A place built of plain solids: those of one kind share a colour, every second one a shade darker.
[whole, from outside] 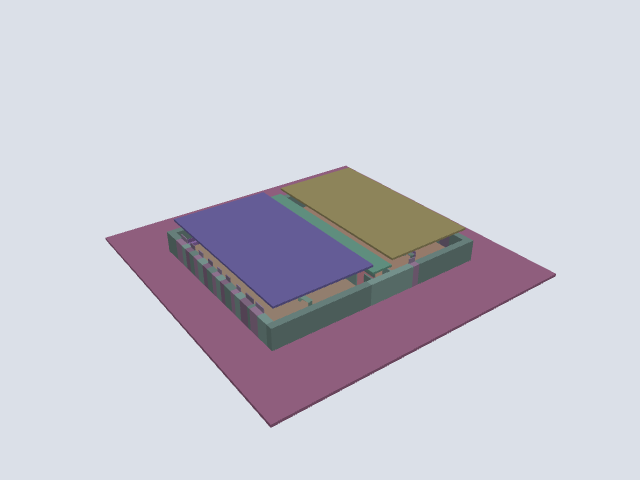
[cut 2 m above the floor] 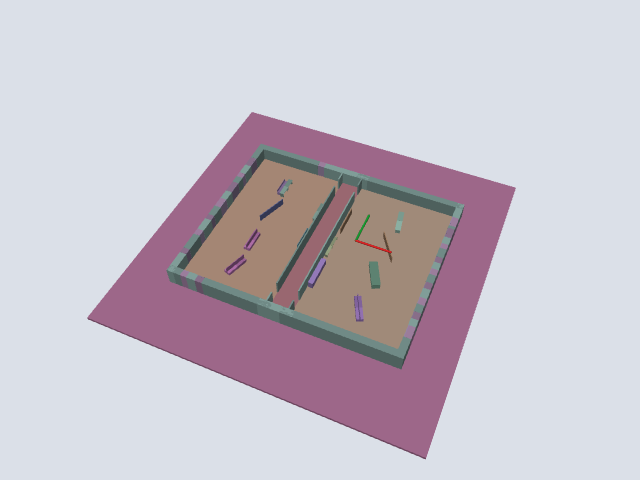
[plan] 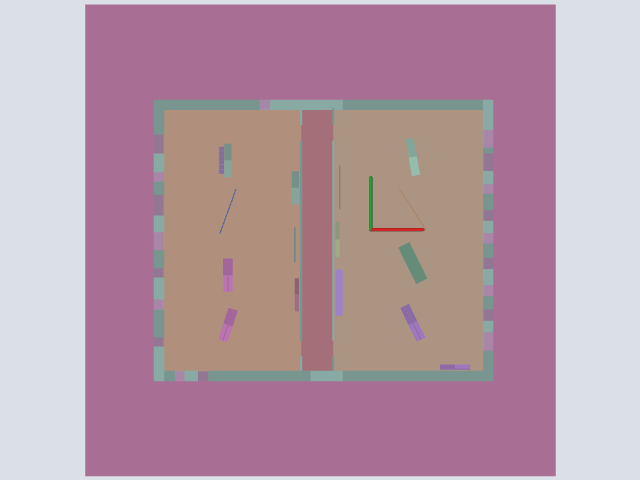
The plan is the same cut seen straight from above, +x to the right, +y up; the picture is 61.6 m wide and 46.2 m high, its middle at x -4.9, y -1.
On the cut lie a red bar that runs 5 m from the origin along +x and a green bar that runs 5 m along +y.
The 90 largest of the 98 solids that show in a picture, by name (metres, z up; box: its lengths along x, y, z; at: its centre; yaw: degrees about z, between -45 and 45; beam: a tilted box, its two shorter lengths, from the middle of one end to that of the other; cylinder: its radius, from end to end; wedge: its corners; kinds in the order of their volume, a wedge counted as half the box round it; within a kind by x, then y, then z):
{
 "ground_under_all_1": {"box": [45.29, 45.4, 0.4], "at": [-4.86, -1.04, -0.75]},
 "wall_1": {"box": [1.0, 3.33, 3.2], "at": [-20.4, -12.93, 1.0]},
 "wall_2": {"box": [1.0, 2.64, 3.2], "at": [-20.4, -9.04, 1.0]},
 "wall_3": {"box": [1.0, 2.1, 3.2], "at": [-20.4, -5.67, 1.0]},
 "wall_4": {"box": [1.0, 1.76, 3.2], "at": [-20.4, -2.84, 1.0]},
 "wall_5": {"box": [1.0, 1.61, 3.2], "at": [-20.4, 0.55, 1.0]},
 "wall_6": {"box": [1.0, 1.26, 3.2], "at": [-20.4, 3.98, 1.0]},
 "wall_7": {"box": [1.0, 1.82, 3.2], "at": [-20.4, 6.42, 1.0]},
 "wall_8": {"box": [1.0, 3.38, 3.2], "at": [-20.4, 10.82, 1.0]},
 "wall_9": {"box": [2.05, 1.0, 3.2], "at": [-19.87, -14.09, 1.0]},
 "wall_10": {"box": [1.3, 1.0, 3.2], "at": [-17.3, -14.09, 1.0]},
 "wall_11": {"box": [10.18, 1.0, 3.2], "at": [-15.81, 12.01, 1.0]},
 "wall_12": {"box": [9.83, 1.0, 3.2], "at": [-10.73, -14.09, 1.0]},
 "wall_13": {"box": [3.9, 1.0, 3.2], "at": [-7.76, 12.01, 1.0]},
 "wall_14": {"box": [0.2, 1.6, 3.2], "at": [-6.72, -12.99, 1.0]},
 "wall_15": {"box": [0.2, 19.25, 3.2], "at": [-6.72, -1.06, 1.0]},
 "wall_16": {"box": [0.2, 1.65, 3.2], "at": [-6.72, 10.89, 1.0]},
 "wall_17": {"box": [4.9, 1.0, 3.2], "at": [-5.17, -14.09, 1.0]},
 "wall_18": {"box": [4.9, 1.0, 3.2], "at": [-5.17, 12.01, 1.0]},
 "wall_19": {"box": [0.2, 1.6, 3.2], "at": [-3.62, -12.99, 1.0]},
 "wall_20": {"box": [0.2, 19.25, 3.2], "at": [-3.62, -1.06, 1.0]},
 "wall_21": {"box": [0.2, 1.65, 3.2], "at": [-3.62, 10.89, 1.0]},
 "wall_22": {"box": [16.3, 1.0, 3.2], "at": [3.63, -14.09, 1.0]},
 "wall_23": {"box": [16.3, 1.0, 3.2], "at": [3.63, 12.01, 1.0]},
 "wall_24": {"box": [1.0, 2.92, 3.2], "at": [11.28, -13.13, 1.0]},
 "wall_25": {"box": [1.0, 1.1, 3.2], "at": [11.28, -9.32, 1.0]},
 "wall_26": {"box": [1.0, 1.25, 3.2], "at": [11.28, -7.04, 1.0]},
 "wall_27": {"box": [1.0, 1.52, 3.2], "at": [11.28, -4.56, 1.0]},
 "wall_28": {"box": [1.0, 1.37, 3.2], "at": [11.28, -2.02, 1.0]},
 "wall_29": {"box": [1.0, 1.18, 3.2], "at": [11.28, 0.26, 1.0]},
 "wall_30": {"box": [1.0, 1.61, 3.2], "at": [11.28, 2.65, 1.0]},
 "wall_31": {"box": [1.0, 1.29, 3.2], "at": [11.28, 5.0, 1.0]},
 "wall_32": {"box": [1.0, 0.53, 3.2], "at": [11.28, 7.62, 1.0]},
 "wall_33": {"box": [1.0, 2.93, 3.2], "at": [11.28, 11.05, 1.0]},
 "floor_study_1": {"box": [14.5, 25.3, 0.6], "at": [3.63, -1.04, -0.3]},
 "floor_store_1": {"box": [13.29, 25.3, 0.6], "at": [-13.36, -1.04, -0.3]},
 "ceil_study_1": {"box": [14.5, 25.3, 0.3], "at": [3.63, -1.04, 4.55]},
 "ceil_store_1": {"box": [13.29, 25.3, 0.3], "at": [-13.36, -1.04, 4.35]},
 "wall_mass_1": {"box": [0.85, 0.9, 3.2], "at": [-20.47, -10.81, 1.0]},
 "wall_mass_2": {"box": [0.85, 1.0, 3.2], "at": [-20.47, -7.22, 1.0]},
 "wall_mass_3": {"box": [0.85, 0.9, 3.2], "at": [-20.47, -4.17, 1.0]},
 "wall_mass_4": {"box": [0.85, 1.7, 3.2], "at": [-20.47, -1.11, 1.0]},
 "wall_mass_5": {"box": [0.85, 2.0, 3.2], "at": [-20.47, 2.35, 1.0]},
 "wall_mass_6": {"box": [0.85, 0.9, 3.2], "at": [-20.47, 5.06, 1.0]},
 "wall_mass_7": {"box": [0.85, 1.8, 3.2], "at": [-20.47, 8.23, 1.0]},
 "wall_mass_8": {"box": [0.9, 0.85, 3.2], "at": [-18.4, -14.16, 1.0]},
 "wall_mass_9": {"box": [1.0, 0.85, 3.2], "at": [-16.15, -14.16, 1.0]},
 "wall_mass_10": {"box": [1.0, 0.85, 3.2], "at": [-10.22, 12.08, 1.0]},
 "wall_mass_11": {"box": [0.85, 1.8, 3.2], "at": [11.35, -10.77, 1.0]},
 "wall_mass_12": {"box": [0.85, 1.1, 3.2], "at": [11.35, -8.22, 1.0]},
 "wall_mass_13": {"box": [0.85, 1.1, 3.2], "at": [11.35, -5.87, 1.0]},
 "wall_mass_14": {"box": [0.85, 1.1, 3.2], "at": [11.35, -3.25, 1.0]},
 "wall_mass_15": {"box": [0.85, 1.0, 3.2], "at": [11.35, -0.83, 1.0]},
 "wall_mass_16": {"box": [0.85, 1.0, 3.2], "at": [11.35, 1.35, 1.0]},
 "wall_mass_17": {"box": [0.85, 0.9, 3.2], "at": [11.35, 3.91, 1.0]},
 "wall_mass_18": {"box": [0.85, 1.7, 3.2], "at": [11.35, 6.5, 1.0]},
 "wall_mass_19": {"box": [0.85, 1.7, 3.2], "at": [11.35, 8.73, 1.0]},
 "floor_corr_1": {"box": [3.1, 25.3, 0.6], "at": [-5.17, -1.04, -0.3]},
 "ceil_corr_1": {"box": [3.1, 25.3, 0.3], "at": [-5.17, -1.04, 3.4]},
 "door_leaf_1": {"box": [0.12, 0.9, 3.87], "at": [-19.99, -10.81, 1.33]},
 "door_leaf_2": {"box": [0.12, 1.0, 3.87], "at": [-19.99, -7.22, 1.33]},
 "door_leaf_3": {"box": [0.12, 1.7, 3.87], "at": [-19.99, -1.11, 1.33]},
 "door_leaf_4": {"box": [0.12, 2.0, 3.87], "at": [-19.99, 2.35, 1.33]},
 "door_leaf_5": {"box": [0.12, 1.8, 3.87], "at": [-19.99, 8.23, 1.33]},
 "door_leaf_6": {"box": [1.0, 0.12, 3.87], "at": [-10.22, 11.6, 1.33]},
 "door_leaf_7": {"box": [0.12, 1.7, 3.87], "at": [10.87, 6.5, 1.33]},
 "door_leaf_8": {"box": [0.12, 1.7, 3.87], "at": [10.87, 8.73, 1.33]},
 "seat_settle_sto_1": {"box": [0.42, 1.6, 0.48], "at": [-14.25, -9.87, 0.24], "yaw": -18.0},
 "seat_settle_sto_2": {"box": [0.42, 1.6, 0.48], "at": [-14.02, -5.19, 0.24]},
 "seat_settle_sto_3": {"box": [0.42, 1.6, 0.48], "at": [-14.02, -3.59, 0.24]},
 "seat_settle_sto_4": {"box": [0.42, 1.6, 0.48], "at": [-13.76, -10.03, 0.24], "yaw": -18.0},
 "seat_settle_sto_5": {"box": [0.1, 3.2, 1.21], "at": [-13.76, -9.19, 0.6], "yaw": -18.0},
 "seat_settle_sto_6": {"box": [0.42, 1.6, 0.48], "at": [-13.76, -8.35, 0.24], "yaw": -18.0},
 "seat_settle_sto_7": {"box": [0.1, 3.2, 1.21], "at": [-13.76, -4.39, 0.6]},
 "seat_settle_sto_8": {"box": [0.42, 1.6, 0.48], "at": [-13.5, -5.19, 0.24]},
 "seat_settle_sto_9": {"box": [0.42, 1.6, 0.48], "at": [-13.5, -3.59, 0.24]},
 "seat_settle_sto_10": {"box": [0.42, 1.6, 0.48], "at": [-13.26, -8.51, 0.24], "yaw": -18.0},
 "seat_settle_1": {"box": [0.42, 1.8, 0.48], "at": [3.4, -8.27, 0.24], "yaw": 26.0},
 "seat_settle_2": {"box": [0.42, 1.8, 0.48], "at": [3.87, -8.05, 0.24], "yaw": 26.0},
 "seat_settle_3": {"box": [0.42, 1.8, 0.48], "at": [4.19, -9.89, 0.24], "yaw": 26.0},
 "seat_settle_4": {"box": [0.42, 1.8, 0.48], "at": [4.66, -9.66, 0.24], "yaw": 26.0},
 "seat_settle_5": {"box": [1.45, 0.42, 0.48], "at": [7.38, -13.18, 0.24]},
 "seat_settle_6": {"box": [1.45, 0.42, 0.48], "at": [8.83, -13.18, 0.24]},
 "rail_bars_1": {"box": [0.12, 4.2, 1.7], "at": [-3.02, 4.06, 0.25]},
 "rail_bars_2": {"box": [0.12, 4.7, 1.7], "at": [4.03, 1.94, 0.25], "yaw": 33.0},
 "rail_board_sto_1": {"box": [0.12, 4.52, 1.65], "at": [-13.76, 1.76, 0.23], "yaw": -20.0},
 "counter_chest_1": {"box": [1.2, 3.91, 0.035], "at": [4.03, -3.23, 0.78], "yaw": 26.0},
 "counter_issue_1": {"box": [0.7, 4.46, 0.035], "at": [-3.07, -6.06, 0.98]},
 "table_1": {"box": [0.8, 1.8, 0.035], "at": [3.87, 7.88, 0.7], "yaw": 10.0},
 "table_2": {"box": [0.8, 1.8, 0.035], "at": [4.19, 6.1, 0.7], "yaw": 10.0}
}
